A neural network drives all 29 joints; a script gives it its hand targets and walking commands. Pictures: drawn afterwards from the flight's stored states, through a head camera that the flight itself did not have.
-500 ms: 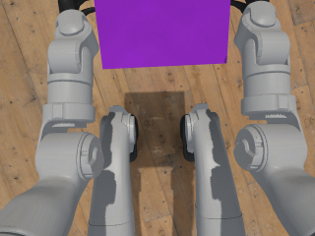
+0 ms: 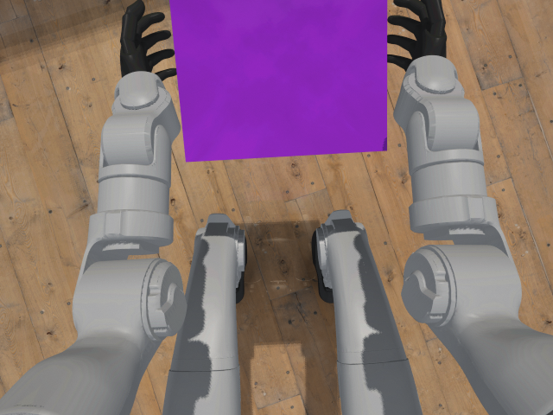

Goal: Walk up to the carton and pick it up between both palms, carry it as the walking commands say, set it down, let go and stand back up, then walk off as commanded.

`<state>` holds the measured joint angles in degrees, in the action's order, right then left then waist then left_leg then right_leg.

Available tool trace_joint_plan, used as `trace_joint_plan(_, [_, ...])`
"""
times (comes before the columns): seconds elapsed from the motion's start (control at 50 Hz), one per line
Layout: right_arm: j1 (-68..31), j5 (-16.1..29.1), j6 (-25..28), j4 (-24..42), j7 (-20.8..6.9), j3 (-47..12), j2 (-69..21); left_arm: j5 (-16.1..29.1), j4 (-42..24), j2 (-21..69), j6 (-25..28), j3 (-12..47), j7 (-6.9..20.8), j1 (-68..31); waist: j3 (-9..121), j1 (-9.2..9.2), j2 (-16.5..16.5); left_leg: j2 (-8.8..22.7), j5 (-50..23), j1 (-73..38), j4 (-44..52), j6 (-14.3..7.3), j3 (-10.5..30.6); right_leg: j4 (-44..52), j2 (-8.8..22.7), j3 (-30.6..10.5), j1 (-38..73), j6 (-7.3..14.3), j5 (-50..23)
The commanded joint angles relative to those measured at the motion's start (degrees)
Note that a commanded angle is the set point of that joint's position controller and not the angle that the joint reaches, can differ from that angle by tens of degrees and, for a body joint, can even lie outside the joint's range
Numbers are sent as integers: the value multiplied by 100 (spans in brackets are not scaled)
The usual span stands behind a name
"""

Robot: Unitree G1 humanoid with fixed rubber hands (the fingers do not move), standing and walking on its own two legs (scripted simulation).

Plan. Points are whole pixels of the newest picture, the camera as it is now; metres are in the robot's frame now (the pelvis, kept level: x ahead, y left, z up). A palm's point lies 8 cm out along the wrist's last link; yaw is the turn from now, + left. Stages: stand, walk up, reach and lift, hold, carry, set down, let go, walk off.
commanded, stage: reach and lift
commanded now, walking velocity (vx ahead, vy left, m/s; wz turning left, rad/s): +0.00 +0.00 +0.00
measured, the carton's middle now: (280, 73) +0.53 +0.00 -0.13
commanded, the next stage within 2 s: none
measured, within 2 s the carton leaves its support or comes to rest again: neither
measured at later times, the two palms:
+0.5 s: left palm (59, 13) +0.48 +0.17 +0.09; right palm (517, 11) +0.48 -0.17 +0.09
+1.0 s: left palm out of the picture +0.47 +0.17 +0.13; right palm out of the picture +0.47 -0.17 +0.13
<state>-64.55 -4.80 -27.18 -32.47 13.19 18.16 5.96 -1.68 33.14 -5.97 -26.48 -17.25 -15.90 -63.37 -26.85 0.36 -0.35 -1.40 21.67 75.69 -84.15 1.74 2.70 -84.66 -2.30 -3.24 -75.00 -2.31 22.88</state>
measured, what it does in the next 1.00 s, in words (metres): rises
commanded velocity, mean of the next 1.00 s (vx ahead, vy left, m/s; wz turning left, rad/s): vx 0.00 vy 0.00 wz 0.00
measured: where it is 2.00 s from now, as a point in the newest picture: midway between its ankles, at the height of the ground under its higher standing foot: (280, 278)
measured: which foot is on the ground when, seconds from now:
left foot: down 0.00-1.00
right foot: down 0.00-1.00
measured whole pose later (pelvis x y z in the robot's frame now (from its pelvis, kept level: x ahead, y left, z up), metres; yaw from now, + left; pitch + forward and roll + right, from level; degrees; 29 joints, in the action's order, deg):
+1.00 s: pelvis +0.16 +0.00 +0.16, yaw +1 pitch +22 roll +0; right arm -18.5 -13.7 -22.0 -27.9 2.1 16.7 -5.1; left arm -10.5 26.2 8.3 -20.0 -17.7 -7.8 -16.9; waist 13.8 0.5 -0.8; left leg -0.8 14.7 43.3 -36.4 0.7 3.3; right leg -36.2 -0.5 -3.3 -42.2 -1.4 15.5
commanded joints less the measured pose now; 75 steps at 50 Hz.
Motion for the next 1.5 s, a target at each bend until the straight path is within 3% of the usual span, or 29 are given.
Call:
trace_joint_plan(0.0, [-3774, 1204, 214, 362, -2783, -3306, -6665, 1122, -910, 5993, 338, 3467, 3135, -4641, 13132, 30, 143, -696, -135, -3030, 1224, -167, -402, 1385, -625, 397, 2775, 161, -26])
trace_joint_plan(0.06, [-3950, 1299, 265, 1325, -2774, -3669, -6646, 1167, -1165, 6260, 269, 3629, 3201, -4009, 13806, -54, 103, -815, -690, -3564, 1330, -164, -457, 1368, -742, 505, 3323, 114, -661])
trace_joint_plan(0.18, [-3232, 890, 255, 117, -2961, -3192, -6979, 860, -475, 6460, 334, 3364, 3323, -3975, 11749, 119, -11, -601, 151, -3142, 1786, -201, -330, 1914, -627, 285, 2800, 254, 154])
trace_joint_plan(0.2, [-2925, 902, 277, -116, -2987, -2994, -7037, 818, -567, 6515, 380, 3229, 3293, -3787, 11187, 6, -196, -613, -241, -2974, 1807, -158, -302, 1819, -615, 371, 2614, 263, -125])
trace_joint_plan(0.22, [-2392, 596, 245, -567, -3040, -2638, -7006, 572, -152, 6370, 384, 2873, 3352, -3709, 10425, 199, 0, -615, 12, -2532, 1781, -189, -437, 1990, -600, 278, 2340, 288, 108])
trace_joint_plan(0.24, [-2200, 716, 287, -439, -3071, -2901, -7387, 557, -570, 6529, 429, 2969, 3349, -3336, 10499, -177, -81, -648, -369, -2824, 1892, -166, -517, 2055, -637, 286, 2730, 297, -88])
trace_joint_plan(0.26, [-2073, 848, 290, -223, -3045, -2925, -7363, 674, -759, 6482, 445, 2985, 3343, -3142, 10675, -14, 175, -618, -791, -2992, 1930, -180, -456, 2075, -665, 278, 3182, 201, -547])
trace_joint_plan(0.28, [-1800, 614, 303, -606, -3046, -2519, -7088, 484, -148, 6377, 388, 2639, 3371, -2963, 9643, 193, 231, -607, -461, -2502, 2030, -169, -475, 2171, -623, 285, 2771, 166, -318])
trace_joint_plan(0.3, [-1723, 453, 348, -1019, -3086, -2188, -6882, 199, 580, 6281, 343, 2262, 3441, -2511, 8399, 81, 130, -577, 179, -1971, 2216, -184, -518, 2335, -514, 299, 2343, 198, 280])
trace_joint_plan(0.36, [-1394, 356, 506, -844, -3088, -2013, -6706, -80, 892, 6533, 422, 2040, 3463, -1795, 7744, 108, 74, -536, 80, -2492, 2557, -310, -288, 2686, -454, 350, 2107, 219, 283])
trace_joint_plan(0.4, [-943, 34, 405, -1562, -3160, -1393, -6538, -486, 1336, 6248, 350, 1376, 3453, -1262, 6555, 34, -212, -444, 582, -2301, 3054, -297, -264, 2998, -400, 318, 1964, 274, 589])
trace_joint_plan(0.42, [-818, -118, 437, -1479, -3155, -1332, -6474, -540, 1121, 6115, 419, 1232, 3429, -1308, 6532, -51, 122, -418, 484, -2435, 3102, -353, -232, 3180, -412, 201, 2277, 324, 562])
trace_joint_plan(0.52, [-245, -433, 353, -1184, -3177, -1101, -6280, -552, 956, 6137, 413, 1143, 3396, -641, 5997, 57, 215, -356, 77, -3243, 3743, -343, -15, 3753, -402, 191, 2768, 362, 73])
trace_joint_plan(0.54, [-46, -394, 408, -1055, -3210, -1240, -6357, -599, 799, 6152, 419, 1288, 3377, -331, 6163, -91, 22, -405, -429, -3313, 3814, -292, -89, 3777, -368, 156, 3017, 376, -382])
trace_joint_plan(0.7, [846, -128, 620, -1, -3316, -2462, -6486, -187, -244, 6817, 592, 2764, 3303, 602, 7300, 158, -31, -466, -2684, -4865, 4149, -158, 84, 4139, -509, 114, 4023, 305, -2507])
trace_joint_plan(0.76, [1096, 50, 687, 380, -3264, -2851, -6637, 14, -647, 6817, 678, 3184, 3352, 727, 7786, 168, 15, -542, -3210, -4904, 4096, -137, 70, 4205, -449, 30, 4681, 293, -3341])
trace_joint_plan(0.78, [1180, 214, 706, 623, -3259, -3228, -6863, 88, -890, 6848, 710, 3408, 3354, 908, 8182, -53, 69, -563, -3614, -5148, 4236, -135, 68, 4194, -485, 27, 5141, 231, -3874])
trace_joint_plan(0.82, [1160, 5, 715, 523, -3218, -3074, -6591, -74, -396, 6575, 720, 3212, 3418, 901, 7587, 31, -2, -597, -3154, -4635, 4351, -175, 24, 4353, -363, -73, 5209, 194, -3874])
trace_joint_plan(0.88, [1682, 401, 783, 1107, -3121, -3764, -6928, 294, -1234, 6794, 825, 3926, 3419, 1295, 8599, 16, 9, -629, -4144, -4962, 4516, -96, 68, 4353, -336, -123, 6123, 145, -5297])
trace_joint_plan(0.9, [1732, 109, 739, 515, -3076, -3267, -6644, -57, -614, 6410, 794, 3355, 3414, 1445, 7477, 9, 176, -568, -3568, -4632, 4710, -144, 106, 4486, -287, -82, 5445, 119, -4807])
trace_joint_plan(0.96, [2272, -12, 736, 413, -3126, -3321, -6654, 59, -805, 6625, 797, 3605, 3369, 1698, 7368, 196, 73, -470, -4028, -5184, 4876, -91, 121, 4836, -433, -78, 5590, 180, -4395])
trace_joint_plan(0.98, [2263, 189, 738, 770, -3115, -3599, -6705, 182, -1015, 6788, 782, 3781, 3348, 1820, 7644, -7, -133, -471, -4294, -5498, 4926, -23, 45, 4956, -455, -122, 5920, 191, -4747])
trace_joint_plan(1.02, [2301, -135, 629, 297, -3075, -3062, -6569, -163, -654, 6410, 668, 3314, 3396, 1761, 6591, 109, -5, -441, -3259, -5129, 5175, -127, 34, 5188, -361, -94, 5609, 196, -3843])
trace_joint_plan(1.06, [2458, -116, 562, 546, -3076, -3200, -6544, 18, -753, 6605, 533, 3526, 3404, 1823, 6694, 257, 88, -431, -3466, -5624, 5291, -95, 66, 5369, -435, -67, 6026, 216, -3831])
trace_joint_plan(1.24, [1515, -46, -2, 341, -3292, -2696, -6298, -242, -496, 6297, 21, 2825, 3489, 1365, 4981, -68, 256, -367, -1620, -5828, 5917, -206, 0, 6061, -386, 46, 5724, 230, -1816])
trace_joint_plan(1.32, [1049, 248, -68, 723, -3497, -2888, -6470, -76, -1087, 6511, -176, 3128, 3570, 867, 5343, -229, -140, -369, -1481, -6156, 6108, -157, -95, 6245, -357, 10, 6221, 306, -1573])
trace_joint_plan(1.4, [762, 39, -232, 595, -3496, -2562, -6476, -190, -587, 6545, -406, 2832, 3665, 802, 4736, -42, -102, -349, -469, -6355, 6241, -224, -121, 6414, -322, 1, 5954, 338, -614])
trace_joint_plan(1.44, [612, 360, -345, 880, -3576, -2960, -6677, 57, -1113, 6523, -467, 3046, 3718, 565, 5141, -246, 104, -337, -828, -6852, 6369, -244, -144, 6460, -360, 107, 6134, 265, -915])
trace_joint_plan(1.48, [728, -118, -430, 355, -3573, -2327, -6371, -302, -527, 6477, -604, 2564, 3735, 823, 4408, -156, -69, -334, -532, -6556, 6550, -183, -87, 6541, -316, 197, 6073, 300, -577])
